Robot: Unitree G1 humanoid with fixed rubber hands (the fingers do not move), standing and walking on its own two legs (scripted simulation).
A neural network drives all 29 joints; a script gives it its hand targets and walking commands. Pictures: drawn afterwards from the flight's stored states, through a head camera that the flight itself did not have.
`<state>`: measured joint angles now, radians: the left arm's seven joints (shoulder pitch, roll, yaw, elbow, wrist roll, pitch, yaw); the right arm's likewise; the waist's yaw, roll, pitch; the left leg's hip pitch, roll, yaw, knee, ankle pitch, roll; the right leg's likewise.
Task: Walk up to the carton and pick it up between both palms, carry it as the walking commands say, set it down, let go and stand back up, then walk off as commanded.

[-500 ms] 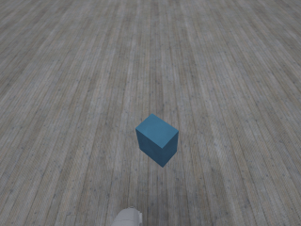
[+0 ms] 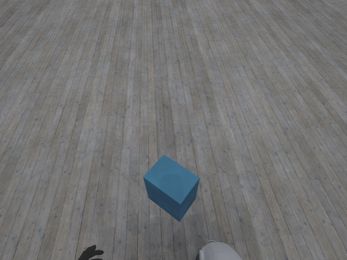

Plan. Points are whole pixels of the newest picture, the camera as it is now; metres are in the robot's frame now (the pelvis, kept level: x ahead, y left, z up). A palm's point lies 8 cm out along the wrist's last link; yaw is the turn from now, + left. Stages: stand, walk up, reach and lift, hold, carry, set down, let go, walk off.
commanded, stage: walk up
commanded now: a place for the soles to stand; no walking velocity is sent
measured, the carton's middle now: (171, 188) +0.53 +0.00 -0.62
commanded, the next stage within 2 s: none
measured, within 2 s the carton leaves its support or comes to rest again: neither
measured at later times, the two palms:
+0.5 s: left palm out of the picture +0.10 +0.25 -0.12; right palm out of the picture +0.10 -0.26 -0.12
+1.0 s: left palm out of the picture +0.19 +0.45 -0.10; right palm out of the picture +0.08 -0.12 -0.13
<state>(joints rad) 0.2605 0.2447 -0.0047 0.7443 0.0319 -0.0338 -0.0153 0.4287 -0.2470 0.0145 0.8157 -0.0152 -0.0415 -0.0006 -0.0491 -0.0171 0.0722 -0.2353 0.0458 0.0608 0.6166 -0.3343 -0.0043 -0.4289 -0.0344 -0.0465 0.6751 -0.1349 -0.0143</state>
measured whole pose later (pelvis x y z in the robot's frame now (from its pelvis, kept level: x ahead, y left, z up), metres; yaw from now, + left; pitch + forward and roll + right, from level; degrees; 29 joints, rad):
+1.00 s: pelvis +0.04 +0.17 -0.03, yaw -12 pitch -4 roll -1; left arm 0.34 0.32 0.12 0.67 0.06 0.01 0.08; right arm 0.26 -0.30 -0.03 0.66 -0.03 0.06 0.05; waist -0.03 0.05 0.05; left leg -0.42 0.06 0.00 0.86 -0.39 -0.03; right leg -0.59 0.01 0.20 1.15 -0.57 0.02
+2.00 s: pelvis +0.21 +0.29 +0.00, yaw -44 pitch -3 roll +0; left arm 0.30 0.27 0.02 0.78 0.03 0.01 0.01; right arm 0.24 -0.28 0.02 0.84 -0.02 0.04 -0.01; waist -0.01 0.01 0.06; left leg -0.33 0.10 0.14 0.63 -0.26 -0.01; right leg -0.26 0.04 0.02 0.62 -0.31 -0.04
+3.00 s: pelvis +0.23 +0.27 +0.00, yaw -54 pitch -1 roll +2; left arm 0.28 0.31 0.00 0.83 0.02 0.01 0.01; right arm 0.23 -0.31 0.02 0.87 -0.02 0.04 -0.01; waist -0.01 -0.03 0.04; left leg -0.24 0.13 0.27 0.56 -0.28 -0.02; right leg -0.28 0.11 0.19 0.64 -0.33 -0.04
